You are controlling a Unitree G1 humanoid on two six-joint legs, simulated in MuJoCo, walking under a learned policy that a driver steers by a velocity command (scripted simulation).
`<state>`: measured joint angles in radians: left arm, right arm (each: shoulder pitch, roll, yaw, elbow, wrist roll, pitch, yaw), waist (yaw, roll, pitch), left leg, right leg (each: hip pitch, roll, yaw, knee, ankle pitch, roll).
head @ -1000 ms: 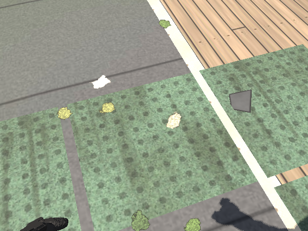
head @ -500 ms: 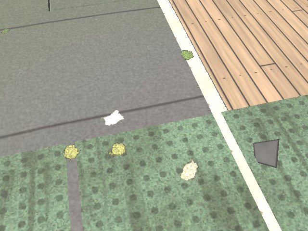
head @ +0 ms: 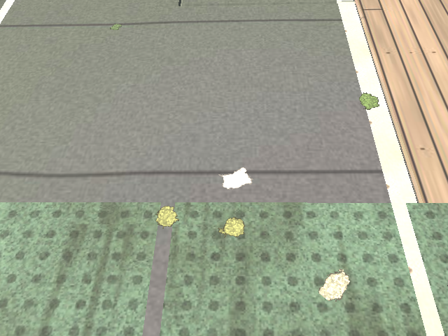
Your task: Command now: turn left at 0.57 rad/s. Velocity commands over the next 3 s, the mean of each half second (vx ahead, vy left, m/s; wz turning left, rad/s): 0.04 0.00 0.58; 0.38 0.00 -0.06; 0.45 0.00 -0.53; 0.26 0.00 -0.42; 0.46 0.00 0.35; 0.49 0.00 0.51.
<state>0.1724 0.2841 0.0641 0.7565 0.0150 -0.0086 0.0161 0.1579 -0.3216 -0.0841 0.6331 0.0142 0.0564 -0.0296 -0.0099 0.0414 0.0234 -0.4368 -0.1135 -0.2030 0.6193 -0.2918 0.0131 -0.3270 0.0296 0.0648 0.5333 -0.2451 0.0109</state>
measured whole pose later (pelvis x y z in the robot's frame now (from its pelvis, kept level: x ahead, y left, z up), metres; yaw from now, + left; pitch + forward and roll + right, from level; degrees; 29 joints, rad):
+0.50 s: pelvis +0.01 +0.03 +0.00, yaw +18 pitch +2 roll -1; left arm 0.17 0.33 0.09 0.74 -0.01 -0.01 0.01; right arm 0.24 -0.29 -0.07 0.61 0.01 0.02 0.01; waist 0.01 -0.04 0.02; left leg -0.28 -0.03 -0.02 0.54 -0.30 0.06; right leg -0.45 -0.06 -0.01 1.01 -0.48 0.02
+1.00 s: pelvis +0.22 +0.04 -0.01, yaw +12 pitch +3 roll +0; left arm 0.13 0.31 0.06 0.70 -0.02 -0.07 -0.05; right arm 0.35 -0.31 -0.06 0.76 0.00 -0.06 -0.01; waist -0.03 0.02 0.03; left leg -0.16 0.02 -0.02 0.93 -0.47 -0.01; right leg -0.48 0.04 -0.03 0.62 -0.19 -0.08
